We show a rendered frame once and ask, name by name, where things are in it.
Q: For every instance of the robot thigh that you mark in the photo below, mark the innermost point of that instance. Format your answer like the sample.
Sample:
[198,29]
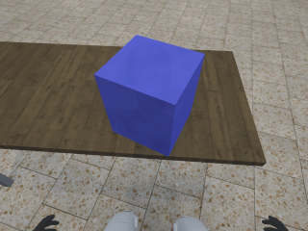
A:
[123,221]
[189,224]

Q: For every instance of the right robot hand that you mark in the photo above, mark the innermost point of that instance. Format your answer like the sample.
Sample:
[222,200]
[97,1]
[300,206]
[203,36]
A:
[274,222]

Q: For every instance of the table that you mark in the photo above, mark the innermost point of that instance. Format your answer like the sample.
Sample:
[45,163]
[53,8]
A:
[50,102]

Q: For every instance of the robot left thigh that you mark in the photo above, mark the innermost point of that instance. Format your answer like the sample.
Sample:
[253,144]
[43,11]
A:
[123,221]

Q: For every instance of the robot right thigh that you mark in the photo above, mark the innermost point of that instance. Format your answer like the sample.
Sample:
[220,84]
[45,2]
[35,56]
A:
[189,224]

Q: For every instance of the left robot hand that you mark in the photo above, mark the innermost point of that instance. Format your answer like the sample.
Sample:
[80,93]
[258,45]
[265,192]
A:
[46,222]

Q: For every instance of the carton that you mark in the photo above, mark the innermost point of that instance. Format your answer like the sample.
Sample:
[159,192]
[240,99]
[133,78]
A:
[148,88]

